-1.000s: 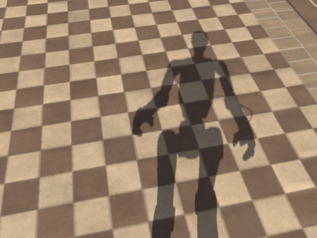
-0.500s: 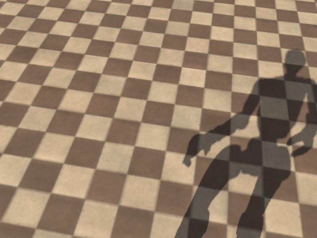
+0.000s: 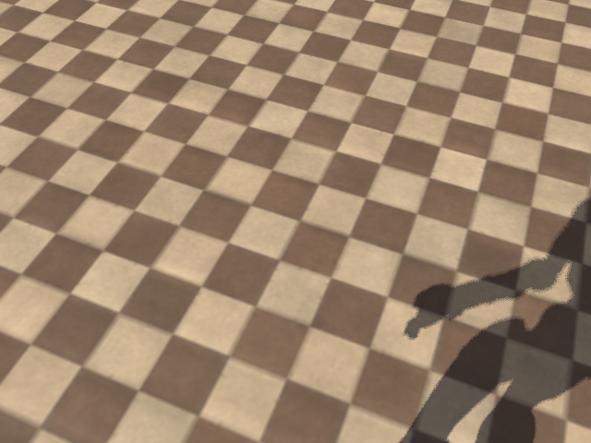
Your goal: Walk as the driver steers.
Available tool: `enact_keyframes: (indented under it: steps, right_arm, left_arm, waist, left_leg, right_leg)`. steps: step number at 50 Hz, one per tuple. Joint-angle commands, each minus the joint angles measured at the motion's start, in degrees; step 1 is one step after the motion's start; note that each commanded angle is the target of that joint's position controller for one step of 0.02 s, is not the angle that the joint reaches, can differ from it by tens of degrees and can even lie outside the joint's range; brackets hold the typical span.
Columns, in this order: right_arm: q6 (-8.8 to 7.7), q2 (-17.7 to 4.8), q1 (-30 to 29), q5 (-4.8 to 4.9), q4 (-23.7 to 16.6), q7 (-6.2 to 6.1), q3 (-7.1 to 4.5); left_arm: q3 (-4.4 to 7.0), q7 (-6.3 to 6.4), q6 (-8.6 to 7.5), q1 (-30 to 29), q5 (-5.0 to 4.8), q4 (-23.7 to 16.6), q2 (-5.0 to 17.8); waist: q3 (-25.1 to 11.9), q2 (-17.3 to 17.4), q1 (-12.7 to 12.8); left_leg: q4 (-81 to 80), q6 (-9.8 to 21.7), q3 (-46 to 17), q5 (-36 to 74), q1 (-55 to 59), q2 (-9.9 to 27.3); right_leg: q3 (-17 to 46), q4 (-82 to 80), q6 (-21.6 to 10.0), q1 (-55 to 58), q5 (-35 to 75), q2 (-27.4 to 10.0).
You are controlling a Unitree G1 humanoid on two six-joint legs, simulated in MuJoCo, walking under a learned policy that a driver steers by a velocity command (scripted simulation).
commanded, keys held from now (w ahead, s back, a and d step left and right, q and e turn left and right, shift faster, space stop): w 0.10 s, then no key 0.90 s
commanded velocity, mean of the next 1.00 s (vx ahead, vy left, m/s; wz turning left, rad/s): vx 0.06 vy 0.00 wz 0.06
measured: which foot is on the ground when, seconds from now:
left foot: down 0.00-0.08, up 0.10-0.40, down 0.42-1.00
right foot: up 0.00-0.04, down 0.06-1.00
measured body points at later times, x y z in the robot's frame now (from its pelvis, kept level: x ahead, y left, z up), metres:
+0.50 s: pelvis +0.07 -0.01 +0.00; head +0.08 +0.00 +0.45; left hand +0.09 +0.24 -0.15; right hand +0.18 -0.25 -0.13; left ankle +0.09 +0.09 -0.74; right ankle +0.00 -0.11 -0.74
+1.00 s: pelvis +0.08 +0.01 +0.00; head +0.09 +0.02 +0.45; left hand +0.07 +0.25 -0.16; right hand +0.10 -0.23 -0.15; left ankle +0.09 +0.10 -0.74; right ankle +0.00 -0.11 -0.74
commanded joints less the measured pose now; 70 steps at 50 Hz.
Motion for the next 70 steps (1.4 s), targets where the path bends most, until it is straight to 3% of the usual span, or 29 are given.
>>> enact_keyframes:
  steps: [1, 2, 3, 4, 5, 6, 7, 9, 12, 14, 16, 18, 20, 21, 22, 23, 25, 28, 36, 48, 70]
  right_arm:
    - [-0.15, -8.9, 0.6, 0.09, -1.7, -0.36, -2.17]
    - [0.07, -7.9, -0.3, 0.44, -1.4, -0.52, -1.80]
    - [-0.20, -5.1, 0.1, 0.53, -1.5, -0.69, -0.92]
    - [-0.77, -1.9, -0.4, 1.02, -2.6, -0.63, 0.01]
    - [-1.33, -5.2, -3.6, -0.24, -3.3, -0.85, -0.80]
    - [-1.89, -7.4, -3.7, -1.14, -3.1, -0.97, -1.63]
    - [-2.26, -6.8, -0.9, -0.73, -1.1, -0.49, -1.58]
    - [-2.27, -5.9, 2.4, -0.80, 1.9, 0.30, -1.44]
    - [-2.03, -3.1, 0.5, -0.36, 2.7, 0.59, -0.49]
    - [-1.76, -1.0, -2.4, 0.09, 2.7, 0.42, 0.44]
    - [-1.46, -0.8, -4.0, 0.51, 3.1, 0.02, 0.82]
    - [-1.36, -1.2, -3.6, 0.90, 4.1, -0.58, 0.92]
    - [-1.97, -1.1, -1.3, 0.52, 5.6, -1.37, 1.25]
    - [-2.61, -3.9, 0.9, 0.05, 6.6, -2.02, 0.74]
    - [-2.92, -8.1, 1.5, 0.21, 7.3, -2.34, 0.04]
    - [-2.68, -5.7, 1.1, 1.32, 8.7, -2.12, 0.58]
    - [-2.64, -2.9, -2.6, 1.14, 8.6, -1.74, 1.24]
    - [-2.88, -3.1, -1.0, 1.22, 11.0, -2.43, 1.20]
    - [-2.86, -2.3, -1.4, 1.27, 15.5, -2.74, 1.16]
    - [-2.34, -0.8, 0.5, 1.16, 20.7, -2.78, 1.52]
    - [-2.06, 2.6, 3.9, 1.13, 24.3, -2.53, 1.89]
  left_arm:
    - [0.60, 0.21, -1.48, 2.8, 0.18, -2.6, 4.0]
    - [0.16, 0.30, -2.06, 5.0, 0.61, -1.6, 2.6]
    - [0.04, 0.68, -2.76, 5.7, 1.25, -1.3, 3.2]
    - [0.60, 1.02, -3.39, 8.4, 1.89, -1.4, 7.5]
    - [2.34, 0.54, -3.70, 10.2, 2.18, 0.4, 13.4]
    - [1.89, 0.27, -3.99, 8.8, 1.75, 1.4, 10.7]
    - [0.94, 0.02, -4.46, 5.1, 0.85, 1.1, 7.3]
    - [0.22, -0.09, -5.17, 2.8, 0.47, 1.1, 4.8]
    - [-0.24, -0.33, -6.14, 5.5, 0.41, 3.3, 3.5]
    - [-0.55, -0.25, -6.14, 7.3, 0.53, 4.7, 3.2]
    - [-0.45, -0.13, -5.65, 9.5, 0.70, 6.1, 4.1]
    - [-0.52, 0.05, -5.10, 9.9, 0.50, 6.9, 4.3]
    - [-0.81, 0.35, -4.89, 8.8, 0.02, 7.6, 4.0]
    - [-1.20, 0.31, -5.34, 9.1, 0.16, 7.4, 3.2]
    - [-1.62, -0.03, -5.57, 13.0, -0.15, 7.3, 1.3]
    - [-1.98, 0.40, -4.66, 14.2, -0.17, 9.5, 0.5]
    - [-1.44, 0.82, -3.79, 11.1, 0.54, 10.7, 2.5]
    - [-1.60, 0.66, -3.42, 10.9, 0.19, 12.6, 1.8]
    - [-2.02, 1.33, -2.84, 9.6, 0.19, 17.1, 0.9]
    - [-2.73, 1.72, -2.83, 9.6, 0.29, 21.1, -0.3]
    - [-3.51, 1.94, -3.84, 14.2, 0.42, 24.1, -4.3]
  waist:
    - [-5.9, 5.9, 1.4]
    - [-4.5, 4.7, 3.2]
    - [-3.3, 0.5, 3.6]
    - [-4.0, -9.6, 4.8]
    - [2.1, -11.1, 6.1]
    - [6.4, -5.9, 3.5]
    - [6.6, -5.0, 0.9]
    - [3.8, -6.9, 0.0]
    - [0.4, -6.4, 0.8]
    - [-1.0, -7.2, 2.2]
    - [-2.3, -8.7, 3.5]
    - [-2.7, -8.8, 3.4]
    - [-2.4, -5.5, 0.8]
    - [-4.6, -2.5, 0.4]
    - [-6.6, 3.5, 3.1]
    - [-7.4, 5.6, 2.5]
    - [-2.1, 4.3, 1.9]
    - [-2.3, 3.3, 1.7]
    - [-2.1, 0.1, 1.9]
    - [-0.1, -0.3, 1.6]
    - [2.2, -0.6, 1.0]
  left_leg:
    - [-5.7, 7.4, -16.3, -0.7, 0.8, 14.4]
    - [-5.4, 6.0, -16.3, -13.1, -4.5, 12.2]
    - [-2.5, 3.4, -14.3, -23.3, -11.2, 9.3]
    - [10.9, 0.5, -5.2, -26.1, -19.3, 3.2]
    - [20.7, -0.2, 1.4, -20.1, -25.0, -2.1]
    - [25.0, -0.5, -0.9, -15.8, -23.7, 1.7]
    - [25.9, -1.4, -0.4, -12.2, -21.2, 2.8]
    - [27.9, -3.4, 3.4, -8.6, -17.4, 3.6]
    - [24.1, -5.1, 8.0, -7.6, -13.6, 5.6]
    - [17.4, -5.5, 10.3, -7.2, -9.5, 6.3]
    - [12.4, -4.9, 12.0, -7.4, -6.0, 5.7]
    - [7.2, -3.9, 12.6, -5.8, -2.6, 5.3]
    - [-5.5, -2.6, 10.5, 5.9, 6.6, 7.0]
    - [-6.9, -1.9, 4.9, 14.3, 14.5, 12.0]
    - [-2.2, 1.2, -1.6, 29.0, 19.7, 18.5]
    - [-0.8, 4.5, -1.8, 29.5, 15.2, 19.8]
    - [-1.5, 2.6, 0.7, 21.7, 10.6, 15.3]
    - [-1.9, 1.1, 2.7, 24.9, 10.7, 13.1]
    - [-2.9, 1.1, 2.7, 24.4, 10.6, 13.0]
    - [-5.1, 0.5, 2.7, 15.6, 8.5, 12.2]
    - [-6.2, -0.3, 3.1, 5.5, 5.5, 11.6]
  right_leg:
    - [-1.7, -9.9, -1.8, 7.9, 0.7, 1.5]
    - [-2.3, -18.2, -2.8, 14.5, 4.8, 1.5]
    - [2.9, -23.1, -4.0, 20.0, 0.9, -2.6]
    - [19.7, -30.2, -7.5, 24.7, -13.6, -15.0]
    - [33.2, -37.5, -12.2, 17.4, -23.2, -21.6]
    - [31.1, -36.7, -13.3, 12.2, -19.2, -21.3]
    - [25.4, -35.9, -12.0, 11.2, -12.0, -17.8]
    - [15.5, -33.9, -10.4, 13.0, 6.0, -12.8]
    - [7.7, -28.9, -11.0, 15.2, 34.0, -11.2]
    - [4.7, -25.4, -10.7, 15.5, 44.2, -10.2]
    - [4.6, -22.6, -10.7, 16.0, 48.9, -10.4]
    - [6.1, -21.0, -10.2, 15.7, 48.1, -11.1]
    - [6.4, -19.0, -7.5, 11.4, 41.7, -10.7]
    - [6.0, -18.1, -5.3, 7.7, 36.0, -9.8]
    - [3.9, -18.2, -3.7, 3.9, 22.0, -6.2]
    - [2.0, -20.9, -3.4, 8.6, 8.9, -4.4]
    - [2.6, -22.6, -3.1, 9.5, 11.5, -3.8]
    - [2.7, -22.4, -2.4, 12.2, 20.3, -5.2]
    - [2.1, -23.2, -1.8, 14.4, 19.7, -5.7]
    - [2.3, -23.8, -2.2, 12.9, 15.5, -6.1]
    - [3.3, -24.3, -3.0, 8.5, 11.2, -6.1]
Keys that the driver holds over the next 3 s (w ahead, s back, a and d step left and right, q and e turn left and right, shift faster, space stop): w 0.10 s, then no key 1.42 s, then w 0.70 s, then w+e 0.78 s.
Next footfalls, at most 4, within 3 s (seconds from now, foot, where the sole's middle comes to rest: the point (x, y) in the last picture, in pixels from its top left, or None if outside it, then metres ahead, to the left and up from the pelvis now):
0.06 right None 0.04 -0.11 -0.78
0.42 left None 0.13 0.10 -0.78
2.30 right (313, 420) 0.52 -0.02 -0.78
2.86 left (263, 291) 0.86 0.09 -0.78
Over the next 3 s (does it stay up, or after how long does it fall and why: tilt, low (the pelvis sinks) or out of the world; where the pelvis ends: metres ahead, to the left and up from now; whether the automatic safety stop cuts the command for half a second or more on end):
stays up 0.74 0.03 -0.01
